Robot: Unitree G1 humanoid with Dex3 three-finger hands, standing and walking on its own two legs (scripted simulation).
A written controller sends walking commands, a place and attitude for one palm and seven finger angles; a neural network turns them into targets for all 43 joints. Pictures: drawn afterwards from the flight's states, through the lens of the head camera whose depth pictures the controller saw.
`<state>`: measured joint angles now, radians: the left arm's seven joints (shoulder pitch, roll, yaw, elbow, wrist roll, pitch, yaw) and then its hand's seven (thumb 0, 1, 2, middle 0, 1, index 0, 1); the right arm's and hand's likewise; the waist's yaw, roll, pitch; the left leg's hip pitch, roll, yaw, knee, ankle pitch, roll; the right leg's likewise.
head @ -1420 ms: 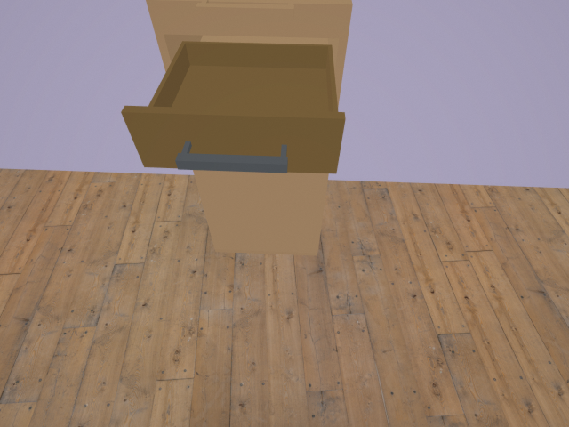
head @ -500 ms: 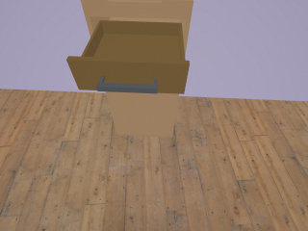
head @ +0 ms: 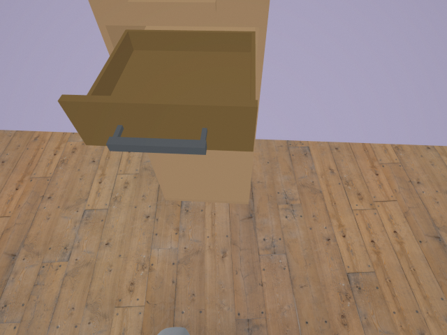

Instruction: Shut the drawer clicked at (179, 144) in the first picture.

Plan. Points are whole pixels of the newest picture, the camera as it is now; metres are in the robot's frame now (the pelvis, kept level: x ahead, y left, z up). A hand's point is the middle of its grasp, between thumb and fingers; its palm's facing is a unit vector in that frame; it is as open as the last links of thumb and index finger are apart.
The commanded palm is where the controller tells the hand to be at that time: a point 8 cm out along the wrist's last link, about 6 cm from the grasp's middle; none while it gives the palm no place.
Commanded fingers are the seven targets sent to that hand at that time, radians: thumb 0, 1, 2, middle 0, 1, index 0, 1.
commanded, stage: take the last steps up to it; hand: left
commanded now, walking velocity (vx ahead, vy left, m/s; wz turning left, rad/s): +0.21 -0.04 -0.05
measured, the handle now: (159, 138) +0.46 +0.16 +0.07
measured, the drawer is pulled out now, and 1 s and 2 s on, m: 0.30 0.30 0.30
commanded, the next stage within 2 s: come to a stop and stand still in 0.20 s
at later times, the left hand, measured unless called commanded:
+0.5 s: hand (163, 311) +0.18 +0.15 -0.17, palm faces +0.04 -0.98 -0.21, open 7.3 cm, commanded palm none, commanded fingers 0.00 0.90 0.90 -0.20 -0.30 -0.20 -0.30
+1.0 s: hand (161, 290) +0.22 +0.16 -0.18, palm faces +0.06 -0.97 -0.24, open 7.4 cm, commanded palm none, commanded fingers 0.00 0.90 0.90 -0.20 -0.30 -0.20 -0.30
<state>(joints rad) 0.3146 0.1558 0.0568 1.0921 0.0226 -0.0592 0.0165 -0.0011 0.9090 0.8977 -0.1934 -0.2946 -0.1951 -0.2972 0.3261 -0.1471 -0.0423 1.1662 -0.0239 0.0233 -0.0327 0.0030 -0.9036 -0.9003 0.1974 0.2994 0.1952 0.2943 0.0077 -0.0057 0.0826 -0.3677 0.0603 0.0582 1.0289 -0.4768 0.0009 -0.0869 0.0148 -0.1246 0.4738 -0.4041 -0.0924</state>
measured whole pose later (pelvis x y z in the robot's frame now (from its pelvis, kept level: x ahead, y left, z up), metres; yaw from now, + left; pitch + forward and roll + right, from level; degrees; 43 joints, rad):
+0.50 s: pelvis +0.15 -0.03 +0.00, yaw +0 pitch +1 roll +0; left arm 0.21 0.17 0.05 1.00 0.03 0.01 0.03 0.02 0.95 0.90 -0.20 -0.29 -0.20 -0.30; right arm 0.16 -0.17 -0.03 1.04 -0.02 -0.01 -0.06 -0.02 -0.95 -0.90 0.20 0.30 0.20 0.29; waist 0.03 -0.01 0.12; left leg -0.28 0.01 0.07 0.50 -0.23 0.04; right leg -0.38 -0.07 0.01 0.80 -0.41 0.02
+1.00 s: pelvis +0.18 -0.04 -0.01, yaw +2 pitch +2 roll +0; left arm 0.17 0.21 0.05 0.96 0.03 0.03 0.02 0.00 0.90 0.90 -0.20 -0.30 -0.20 -0.30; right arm 0.08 -0.26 -0.06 0.94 -0.01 0.03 -0.01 0.00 -0.90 -0.90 0.19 0.30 0.19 0.29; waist 0.02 -0.02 0.13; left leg -0.27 0.03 -0.01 0.53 -0.27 -0.04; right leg -0.30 -0.11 -0.03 0.59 -0.35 0.07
